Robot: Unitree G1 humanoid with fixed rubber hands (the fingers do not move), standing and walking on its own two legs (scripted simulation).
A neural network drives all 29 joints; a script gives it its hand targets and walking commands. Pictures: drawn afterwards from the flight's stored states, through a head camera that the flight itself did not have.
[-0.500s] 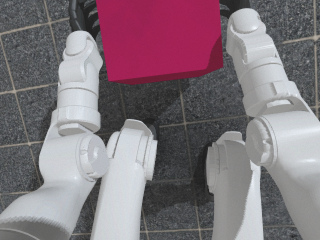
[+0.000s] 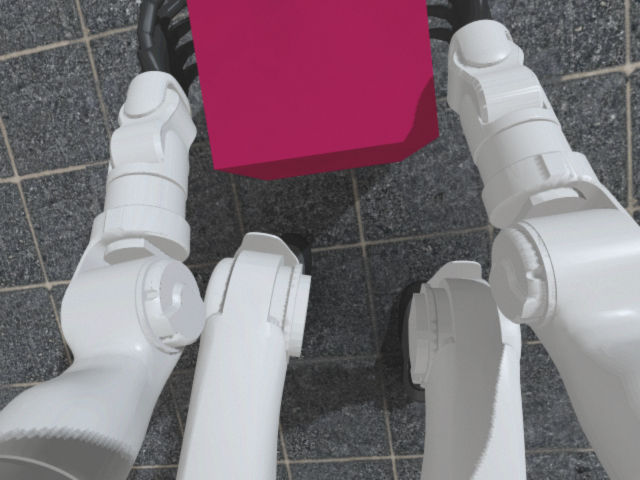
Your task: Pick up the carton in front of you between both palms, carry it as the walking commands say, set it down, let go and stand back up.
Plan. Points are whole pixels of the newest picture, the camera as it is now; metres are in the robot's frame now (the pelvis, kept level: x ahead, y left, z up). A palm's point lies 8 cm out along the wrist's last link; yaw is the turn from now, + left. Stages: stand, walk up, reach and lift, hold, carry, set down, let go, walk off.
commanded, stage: set down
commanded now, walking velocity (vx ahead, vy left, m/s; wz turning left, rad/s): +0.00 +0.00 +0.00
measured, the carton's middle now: (318, 81) +0.50 +0.09 -0.24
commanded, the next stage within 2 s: let go in 1.80 s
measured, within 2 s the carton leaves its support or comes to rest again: rests again in 0.40 s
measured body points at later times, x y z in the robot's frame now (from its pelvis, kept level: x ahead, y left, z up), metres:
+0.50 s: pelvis +0.00 +0.01 +0.00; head +0.36 -0.01 +0.26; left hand +0.49 +0.25 -0.17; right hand +0.55 -0.05 -0.19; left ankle +0.14 +0.14 -0.35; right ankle +0.08 -0.10 -0.35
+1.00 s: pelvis +0.00 +0.01 +0.02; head +0.34 +0.02 +0.30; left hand +0.47 +0.28 -0.12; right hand +0.57 -0.08 -0.13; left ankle +0.14 +0.14 -0.35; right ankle +0.08 -0.10 -0.35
